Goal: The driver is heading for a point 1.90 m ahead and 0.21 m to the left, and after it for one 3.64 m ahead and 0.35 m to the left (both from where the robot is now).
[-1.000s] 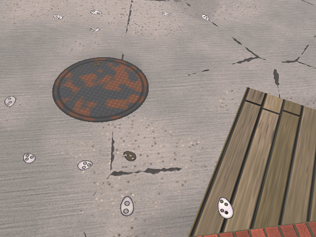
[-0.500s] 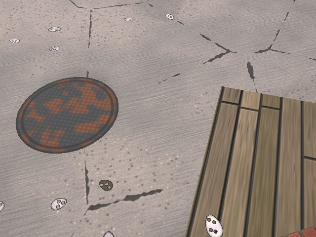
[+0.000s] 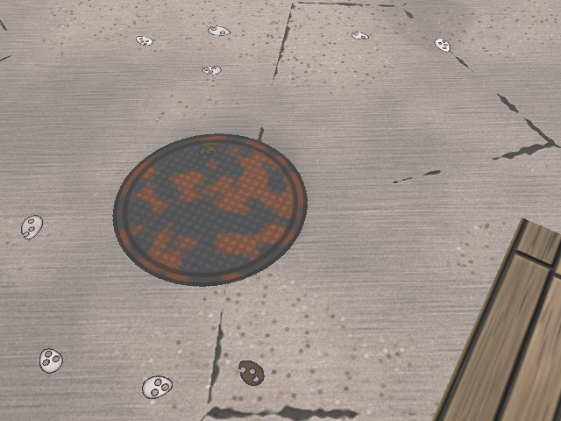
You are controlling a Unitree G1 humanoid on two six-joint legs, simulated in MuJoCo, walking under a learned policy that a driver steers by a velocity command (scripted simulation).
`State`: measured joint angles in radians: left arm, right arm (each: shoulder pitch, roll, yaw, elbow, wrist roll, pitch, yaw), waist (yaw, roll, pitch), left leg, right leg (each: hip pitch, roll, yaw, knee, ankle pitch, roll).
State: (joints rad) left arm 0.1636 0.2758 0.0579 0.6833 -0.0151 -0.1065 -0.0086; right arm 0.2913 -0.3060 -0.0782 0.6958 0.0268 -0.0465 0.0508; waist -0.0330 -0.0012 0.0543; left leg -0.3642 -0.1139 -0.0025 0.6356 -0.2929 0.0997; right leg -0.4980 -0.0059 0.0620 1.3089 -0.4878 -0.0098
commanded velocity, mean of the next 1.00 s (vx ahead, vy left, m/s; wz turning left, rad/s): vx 0.07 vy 0.00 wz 0.37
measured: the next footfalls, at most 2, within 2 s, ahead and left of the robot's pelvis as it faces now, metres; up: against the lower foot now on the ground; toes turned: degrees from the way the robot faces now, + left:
right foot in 0.30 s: +0.32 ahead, -0.11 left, -0.11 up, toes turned +16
left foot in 0.86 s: +0.08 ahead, +0.11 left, +0.00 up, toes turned +21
